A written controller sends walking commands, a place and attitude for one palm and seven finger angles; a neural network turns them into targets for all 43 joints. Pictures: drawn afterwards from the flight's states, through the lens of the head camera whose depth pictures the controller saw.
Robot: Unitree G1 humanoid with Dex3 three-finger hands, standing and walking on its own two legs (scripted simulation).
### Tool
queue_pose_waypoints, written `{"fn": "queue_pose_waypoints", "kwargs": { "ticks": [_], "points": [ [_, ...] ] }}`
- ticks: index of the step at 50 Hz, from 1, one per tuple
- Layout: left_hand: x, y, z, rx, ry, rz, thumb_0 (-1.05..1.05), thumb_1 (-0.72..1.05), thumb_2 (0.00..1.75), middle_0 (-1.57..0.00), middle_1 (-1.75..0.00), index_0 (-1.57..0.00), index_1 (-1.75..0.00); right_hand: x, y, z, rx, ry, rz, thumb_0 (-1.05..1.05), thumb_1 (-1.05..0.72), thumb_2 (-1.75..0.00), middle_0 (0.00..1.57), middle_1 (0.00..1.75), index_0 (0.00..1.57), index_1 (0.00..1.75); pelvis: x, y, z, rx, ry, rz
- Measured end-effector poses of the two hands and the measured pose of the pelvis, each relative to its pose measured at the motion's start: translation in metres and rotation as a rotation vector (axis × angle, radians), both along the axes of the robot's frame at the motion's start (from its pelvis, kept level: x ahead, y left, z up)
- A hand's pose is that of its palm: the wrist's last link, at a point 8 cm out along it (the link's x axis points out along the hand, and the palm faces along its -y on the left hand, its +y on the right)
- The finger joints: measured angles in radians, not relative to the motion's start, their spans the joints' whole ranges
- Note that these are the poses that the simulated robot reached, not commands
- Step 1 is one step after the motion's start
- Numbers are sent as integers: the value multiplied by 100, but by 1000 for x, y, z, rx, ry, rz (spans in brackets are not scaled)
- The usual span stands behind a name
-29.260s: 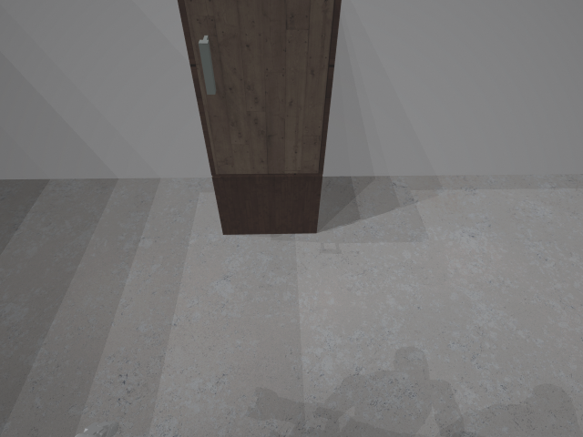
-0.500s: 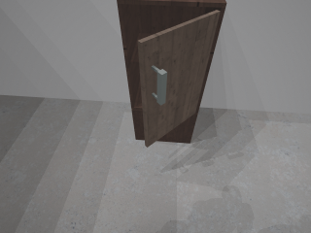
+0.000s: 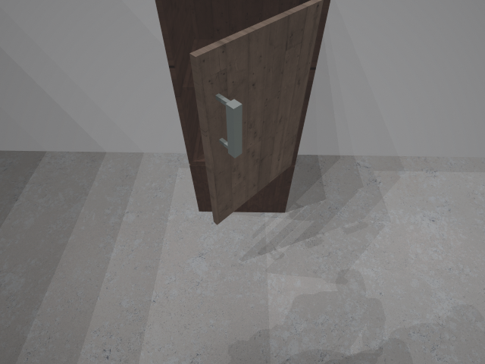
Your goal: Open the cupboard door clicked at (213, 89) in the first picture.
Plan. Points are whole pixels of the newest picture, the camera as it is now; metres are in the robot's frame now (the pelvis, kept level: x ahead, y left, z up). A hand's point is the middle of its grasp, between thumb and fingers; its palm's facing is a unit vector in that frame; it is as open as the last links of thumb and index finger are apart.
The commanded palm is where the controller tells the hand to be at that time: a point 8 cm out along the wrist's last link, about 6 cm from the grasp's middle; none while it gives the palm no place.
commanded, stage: walk to a spot facing it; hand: left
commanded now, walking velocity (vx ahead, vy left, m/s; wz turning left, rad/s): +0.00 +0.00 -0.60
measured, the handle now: (228, 126) +0.59 +0.07 +0.03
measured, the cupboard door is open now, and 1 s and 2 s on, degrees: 45 45 45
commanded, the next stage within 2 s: none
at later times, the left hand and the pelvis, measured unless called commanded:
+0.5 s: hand out of the picture +0.10 +0.15 -0.16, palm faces -0.20 -0.94 -0.28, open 7.4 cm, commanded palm none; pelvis +0.02 -0.04 +0.01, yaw -16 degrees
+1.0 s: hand (194, 296) +0.27 +0.12 -0.16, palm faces -0.52 -0.82 -0.24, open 7.4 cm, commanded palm none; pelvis +0.06 -0.01 +0.00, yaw -34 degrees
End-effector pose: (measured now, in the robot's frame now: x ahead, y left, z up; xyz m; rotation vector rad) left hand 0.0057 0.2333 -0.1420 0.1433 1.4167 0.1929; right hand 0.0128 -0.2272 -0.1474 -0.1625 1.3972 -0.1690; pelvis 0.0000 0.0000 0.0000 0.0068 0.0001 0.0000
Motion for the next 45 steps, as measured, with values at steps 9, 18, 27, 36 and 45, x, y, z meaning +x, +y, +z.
{"fn": "queue_pose_waypoints", "kwargs": {
  "ticks": [9,18,27,36,45],
  "points": [
    [46,-3,4,49,-48,-88,1,91,90,-19,-30,-20,-30,-11,-28,-15,-6,-22,-80,1,-91,-89,20,30,20,30,1,-17,-10,26,1,-87],
    [79,-28,17,89,-96,-175,1,91,90,-20,-30,-20,-30,17,-72,-6,-19,-84,-149,1,-91,-89,20,30,20,30,4,-42,-3,39,30,-183],
    [103,-38,20,55,-54,-286,1,90,90,-20,-30,-21,-30,65,-86,21,-68,-257,-224,1,-91,-89,20,30,20,30,19,-38,6,40,52,-308],
    [154,-15,-4,18,-65,-377,1,90,90,-20,-30,-21,-30,79,-63,31,-132,-332,-287,1,-91,-89,20,30,20,30,44,-9,-6,-10,70,-413],
    [242,-27,3,-13,-164,-532,1,91,90,-19,-30,-20,-30,2,-30,35,-149,-150,-385,1,-90,-89,20,30,20,30,57,-3,2,-37,58,-508]
  ]
}}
